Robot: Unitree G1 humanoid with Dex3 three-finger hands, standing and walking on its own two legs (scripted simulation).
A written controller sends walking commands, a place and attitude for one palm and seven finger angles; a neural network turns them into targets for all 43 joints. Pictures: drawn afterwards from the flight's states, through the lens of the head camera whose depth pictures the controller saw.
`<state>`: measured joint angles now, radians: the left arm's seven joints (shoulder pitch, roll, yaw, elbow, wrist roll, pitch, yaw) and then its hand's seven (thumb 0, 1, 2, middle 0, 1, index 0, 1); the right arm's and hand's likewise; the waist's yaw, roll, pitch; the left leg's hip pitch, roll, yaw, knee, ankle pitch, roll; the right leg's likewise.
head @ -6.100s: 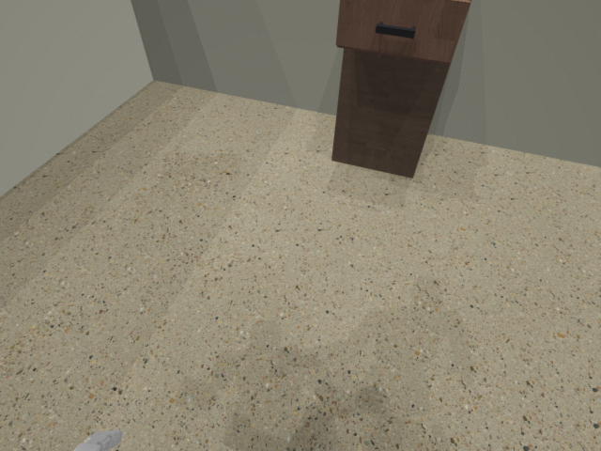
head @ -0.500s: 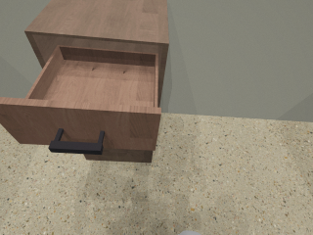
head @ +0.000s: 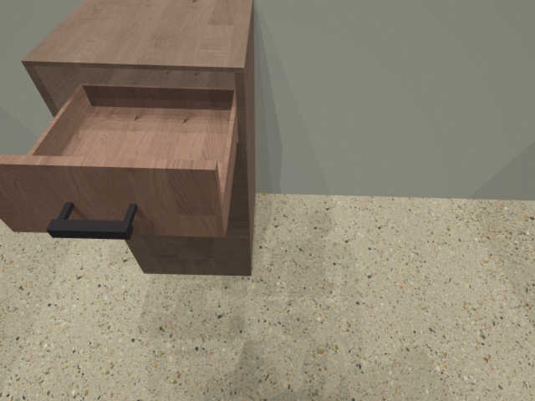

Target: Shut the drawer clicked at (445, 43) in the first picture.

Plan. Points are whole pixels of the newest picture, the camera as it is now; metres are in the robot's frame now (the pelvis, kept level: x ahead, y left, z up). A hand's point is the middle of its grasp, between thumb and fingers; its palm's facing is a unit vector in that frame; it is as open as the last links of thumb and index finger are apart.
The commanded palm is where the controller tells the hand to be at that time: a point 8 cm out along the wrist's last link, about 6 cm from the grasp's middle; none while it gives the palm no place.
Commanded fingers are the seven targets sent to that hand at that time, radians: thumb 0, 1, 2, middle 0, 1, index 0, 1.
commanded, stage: come to a stop and stand still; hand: left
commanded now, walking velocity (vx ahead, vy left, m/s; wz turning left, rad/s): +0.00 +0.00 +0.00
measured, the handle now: (95, 219) +0.37 +0.30 +0.05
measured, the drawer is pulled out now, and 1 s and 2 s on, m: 0.29 0.29 0.29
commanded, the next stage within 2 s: look again from close up in 0.26 s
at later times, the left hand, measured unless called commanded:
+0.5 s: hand out of the picture -0.03 +0.17 -0.17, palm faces +0.01 -0.98 -0.18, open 7.3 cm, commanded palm none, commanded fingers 0.00 0.90 0.90 -0.20 -0.30 -0.20 -0.30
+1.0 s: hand out of the picture +0.00 +0.20 -0.17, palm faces +0.00 -0.98 -0.20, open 7.3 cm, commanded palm none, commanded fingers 0.00 0.90 0.90 -0.20 -0.30 -0.20 -0.30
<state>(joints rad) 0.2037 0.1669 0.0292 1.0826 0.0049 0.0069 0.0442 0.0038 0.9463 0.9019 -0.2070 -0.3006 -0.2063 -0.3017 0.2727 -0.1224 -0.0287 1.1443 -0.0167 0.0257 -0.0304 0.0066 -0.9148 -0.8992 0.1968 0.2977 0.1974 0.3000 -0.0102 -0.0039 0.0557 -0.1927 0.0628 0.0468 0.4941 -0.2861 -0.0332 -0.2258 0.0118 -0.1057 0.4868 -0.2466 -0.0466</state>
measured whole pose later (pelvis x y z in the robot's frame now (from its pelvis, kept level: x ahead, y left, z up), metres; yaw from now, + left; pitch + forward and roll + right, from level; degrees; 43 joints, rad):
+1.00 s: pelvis +0.00 +0.03 +0.00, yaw -1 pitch -1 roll +1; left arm 0.29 0.14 -0.01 1.10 0.01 -0.02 0.03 0.00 0.91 0.90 -0.20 -0.30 -0.20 -0.30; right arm 0.30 -0.14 0.01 1.11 -0.02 -0.02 -0.02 0.01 -0.91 -0.90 0.20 0.30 0.20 0.30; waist 0.00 0.00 0.04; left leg -0.16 0.00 0.08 0.44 -0.26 0.02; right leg -0.22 -0.04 -0.06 0.48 -0.23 0.00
